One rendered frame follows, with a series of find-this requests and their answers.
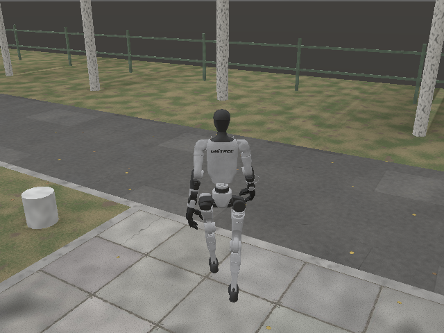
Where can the humanoid robot head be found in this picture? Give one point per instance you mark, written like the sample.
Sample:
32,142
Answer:
221,121

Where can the robot right upper arm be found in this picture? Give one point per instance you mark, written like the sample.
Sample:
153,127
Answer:
245,156

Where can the robot right hand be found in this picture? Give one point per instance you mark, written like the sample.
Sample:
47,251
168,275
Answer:
246,191

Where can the right robot forearm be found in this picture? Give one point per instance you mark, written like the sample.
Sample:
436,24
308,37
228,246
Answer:
250,181

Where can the robot right foot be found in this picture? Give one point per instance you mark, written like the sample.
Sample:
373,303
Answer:
233,295

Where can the left robot forearm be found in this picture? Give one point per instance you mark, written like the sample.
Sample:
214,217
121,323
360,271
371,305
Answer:
193,191

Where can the robot left hand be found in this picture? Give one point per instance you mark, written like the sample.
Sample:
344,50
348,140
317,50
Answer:
189,215

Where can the robot left upper arm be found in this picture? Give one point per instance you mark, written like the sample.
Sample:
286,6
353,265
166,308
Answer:
200,146

